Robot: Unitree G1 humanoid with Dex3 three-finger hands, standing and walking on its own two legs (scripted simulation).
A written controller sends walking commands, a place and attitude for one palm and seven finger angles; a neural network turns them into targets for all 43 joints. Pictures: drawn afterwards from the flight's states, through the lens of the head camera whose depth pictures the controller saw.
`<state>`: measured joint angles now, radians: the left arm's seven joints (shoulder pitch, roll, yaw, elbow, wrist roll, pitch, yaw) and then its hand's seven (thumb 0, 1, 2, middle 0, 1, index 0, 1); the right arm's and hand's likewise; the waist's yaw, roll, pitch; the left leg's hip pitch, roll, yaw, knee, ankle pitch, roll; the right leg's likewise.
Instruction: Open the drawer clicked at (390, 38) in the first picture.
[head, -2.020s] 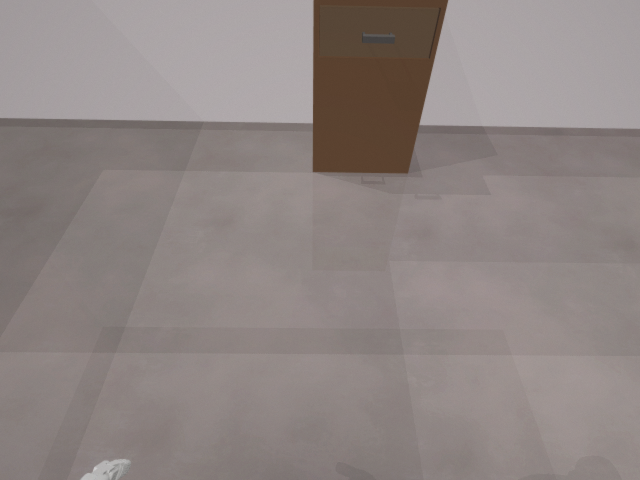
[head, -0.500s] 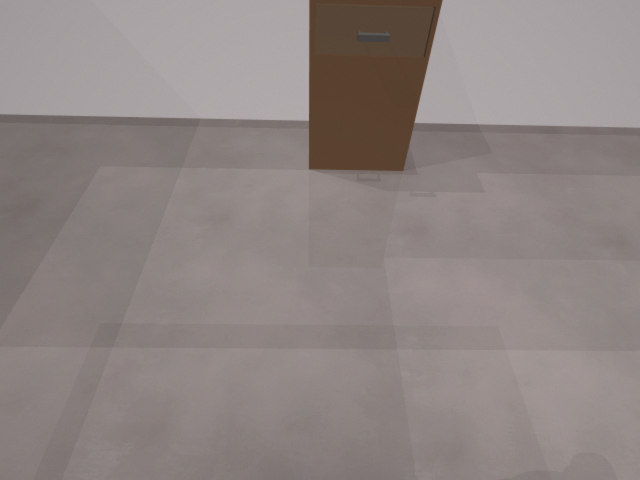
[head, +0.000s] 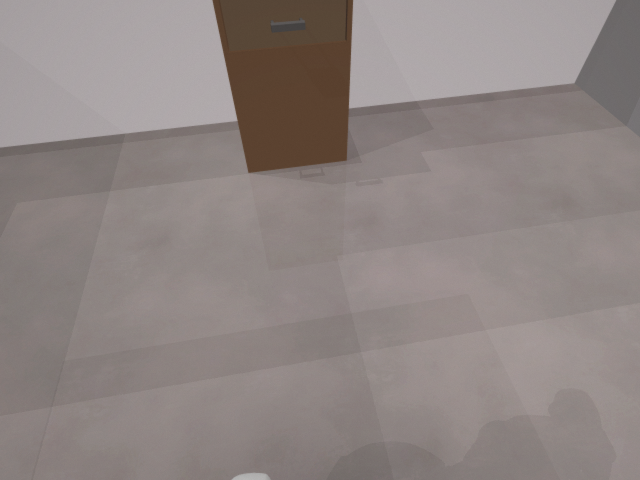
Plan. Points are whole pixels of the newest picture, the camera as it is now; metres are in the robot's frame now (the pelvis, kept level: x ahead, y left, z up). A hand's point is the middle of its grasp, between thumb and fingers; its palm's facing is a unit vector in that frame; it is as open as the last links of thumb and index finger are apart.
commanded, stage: walk to a spot facing it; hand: left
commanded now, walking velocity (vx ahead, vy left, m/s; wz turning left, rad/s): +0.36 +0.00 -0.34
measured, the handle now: (287, 23) +1.55 +0.26 -0.08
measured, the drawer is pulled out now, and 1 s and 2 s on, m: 0.00 0.00 0.00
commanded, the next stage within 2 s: turn to face it in 1.66 s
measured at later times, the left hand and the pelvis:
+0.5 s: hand (195, 448) +0.19 +0.22 -0.19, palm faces -0.09 -0.98 -0.15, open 7.4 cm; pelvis +0.24 +0.04 -0.01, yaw -11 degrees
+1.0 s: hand (302, 236) +0.61 +0.10 -0.17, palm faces -0.39 -0.91 -0.14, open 7.4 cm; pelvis +0.45 -0.01 +0.00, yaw -20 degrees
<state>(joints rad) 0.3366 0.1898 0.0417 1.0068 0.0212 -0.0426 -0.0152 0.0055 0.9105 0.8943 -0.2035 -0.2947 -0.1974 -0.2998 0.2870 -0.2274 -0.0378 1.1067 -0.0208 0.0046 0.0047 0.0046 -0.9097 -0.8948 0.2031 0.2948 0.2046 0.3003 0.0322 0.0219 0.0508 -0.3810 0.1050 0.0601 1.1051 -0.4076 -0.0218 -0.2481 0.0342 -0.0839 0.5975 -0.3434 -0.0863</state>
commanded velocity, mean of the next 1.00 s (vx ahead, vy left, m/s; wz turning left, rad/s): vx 0.37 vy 0.00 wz -0.25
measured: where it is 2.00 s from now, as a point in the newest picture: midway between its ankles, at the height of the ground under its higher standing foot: (386, 300)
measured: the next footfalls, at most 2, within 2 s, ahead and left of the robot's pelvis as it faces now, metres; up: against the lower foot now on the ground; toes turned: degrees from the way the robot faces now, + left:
left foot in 0.42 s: +0.35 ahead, +0.11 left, +0.00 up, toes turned -1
right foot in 1.02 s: +0.56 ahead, -0.14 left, +0.00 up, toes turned -28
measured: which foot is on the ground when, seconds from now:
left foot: up 0.00-0.40, down 0.42-1.00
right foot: down 0.00-0.44, up 0.46-1.00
